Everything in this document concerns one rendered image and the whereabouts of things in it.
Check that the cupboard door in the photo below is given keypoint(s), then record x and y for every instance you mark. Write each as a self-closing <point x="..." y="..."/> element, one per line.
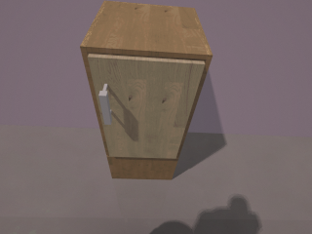
<point x="150" y="101"/>

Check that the handle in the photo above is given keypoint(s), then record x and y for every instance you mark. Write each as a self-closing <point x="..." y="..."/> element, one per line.
<point x="105" y="105"/>

